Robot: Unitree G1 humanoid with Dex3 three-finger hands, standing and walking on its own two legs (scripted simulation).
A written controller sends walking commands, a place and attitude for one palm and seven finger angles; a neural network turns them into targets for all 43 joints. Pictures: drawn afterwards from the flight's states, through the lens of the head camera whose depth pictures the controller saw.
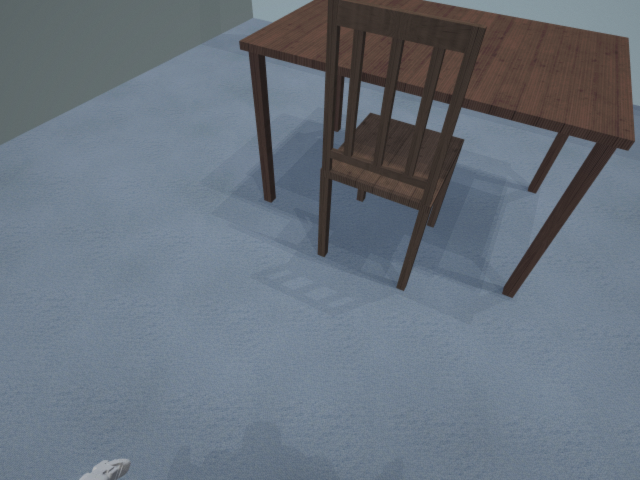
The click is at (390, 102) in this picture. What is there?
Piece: chair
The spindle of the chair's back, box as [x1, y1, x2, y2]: [373, 38, 404, 166]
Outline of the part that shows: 396,38 392,38 373,164 378,166 381,165 383,159 404,41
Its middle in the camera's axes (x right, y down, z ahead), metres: +0.18 -0.35 +1.05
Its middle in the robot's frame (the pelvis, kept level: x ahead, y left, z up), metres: +1.03 -0.13 -0.05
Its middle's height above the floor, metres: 0.72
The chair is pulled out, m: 0.00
